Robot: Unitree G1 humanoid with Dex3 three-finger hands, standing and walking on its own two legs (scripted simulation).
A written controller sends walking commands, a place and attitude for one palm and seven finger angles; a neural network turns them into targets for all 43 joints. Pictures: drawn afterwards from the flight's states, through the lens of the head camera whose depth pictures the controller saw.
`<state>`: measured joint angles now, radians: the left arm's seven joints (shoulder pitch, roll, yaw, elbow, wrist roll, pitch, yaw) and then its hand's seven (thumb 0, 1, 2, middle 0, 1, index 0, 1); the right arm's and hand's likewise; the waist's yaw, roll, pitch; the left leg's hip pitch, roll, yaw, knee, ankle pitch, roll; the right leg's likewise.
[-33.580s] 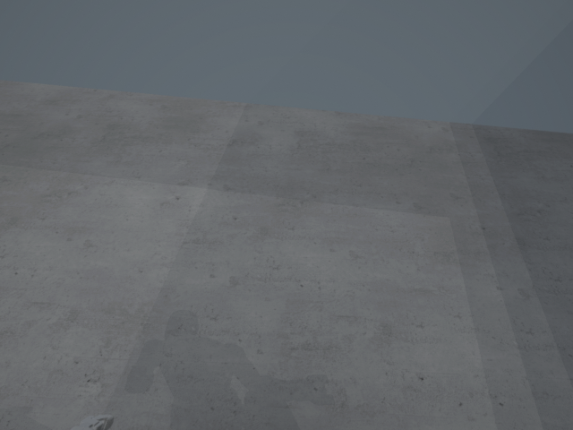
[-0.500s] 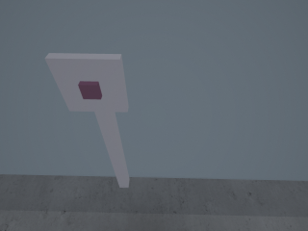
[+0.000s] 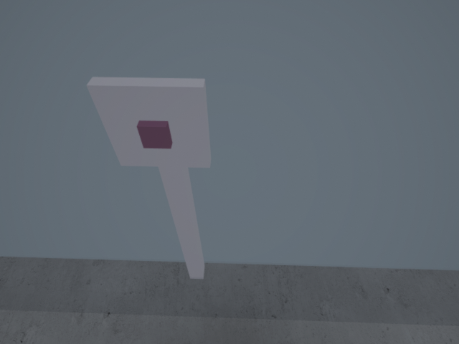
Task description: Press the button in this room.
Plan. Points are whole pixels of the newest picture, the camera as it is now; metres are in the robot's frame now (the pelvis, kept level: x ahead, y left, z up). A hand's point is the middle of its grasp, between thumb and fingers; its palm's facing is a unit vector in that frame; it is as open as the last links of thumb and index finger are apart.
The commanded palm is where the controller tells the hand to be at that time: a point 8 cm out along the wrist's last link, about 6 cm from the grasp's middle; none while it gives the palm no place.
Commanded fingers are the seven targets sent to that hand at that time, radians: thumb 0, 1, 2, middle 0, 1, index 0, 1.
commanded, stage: look again from close up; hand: left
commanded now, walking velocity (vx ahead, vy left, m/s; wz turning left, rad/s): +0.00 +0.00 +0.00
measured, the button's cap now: (155, 133) +0.49 +0.18 +0.11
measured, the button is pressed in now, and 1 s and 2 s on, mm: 0 0 0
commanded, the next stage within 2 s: raise the hand and make a fist in 0.06 s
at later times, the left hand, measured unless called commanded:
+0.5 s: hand (149, 308) +0.18 +0.15 -0.01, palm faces -0.01 -1.00 -0.02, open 6.0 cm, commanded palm +0.12 +0.22 -0.03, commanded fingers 0.00 0.90 0.90 -0.69 -0.84 -0.69 -0.84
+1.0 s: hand (124, 311) +0.17 +0.18 +0.02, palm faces +0.04 -1.00 -0.06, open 3.1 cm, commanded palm +0.13 +0.23 +0.02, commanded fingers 0.00 0.90 0.90 -1.30 -1.50 -1.30 -1.50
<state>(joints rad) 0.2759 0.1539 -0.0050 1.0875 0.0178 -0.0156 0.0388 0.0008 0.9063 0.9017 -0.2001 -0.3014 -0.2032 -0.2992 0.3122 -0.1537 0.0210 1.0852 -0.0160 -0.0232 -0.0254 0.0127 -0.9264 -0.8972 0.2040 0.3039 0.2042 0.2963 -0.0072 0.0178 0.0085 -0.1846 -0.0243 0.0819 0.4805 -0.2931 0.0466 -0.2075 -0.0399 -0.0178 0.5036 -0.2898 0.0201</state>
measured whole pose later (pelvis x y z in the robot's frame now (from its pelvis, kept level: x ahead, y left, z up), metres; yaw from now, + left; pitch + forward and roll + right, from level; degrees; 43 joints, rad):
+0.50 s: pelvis -0.02 -0.03 -0.05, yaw +1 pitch +10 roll +1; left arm 0.41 0.17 0.15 0.09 -0.23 -0.51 -0.30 0.00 0.91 0.90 -0.44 -0.57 -0.44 -0.56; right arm 0.14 -0.26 -0.08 0.57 0.01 -0.24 0.00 0.01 -0.91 -0.90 0.20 0.30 0.20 0.30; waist -0.02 -0.04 -0.14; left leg -0.64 0.01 0.05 0.93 -0.47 0.01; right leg -0.66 -0.03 -0.05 0.95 -0.47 -0.03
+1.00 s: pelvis -0.03 -0.04 -0.05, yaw +2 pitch +9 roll -1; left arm 0.42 0.26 0.24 -0.03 -0.32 -0.29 -0.31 0.01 0.90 0.90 -1.12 -1.30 -1.12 -1.30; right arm 0.32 -0.21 0.02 0.58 0.04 -0.21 -0.06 0.01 -0.90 -0.90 0.21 0.30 0.21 0.30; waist -0.03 0.04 -0.11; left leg -0.66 0.04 0.00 0.95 -0.44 -0.01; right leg -0.63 0.00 -0.10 0.91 -0.44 -0.04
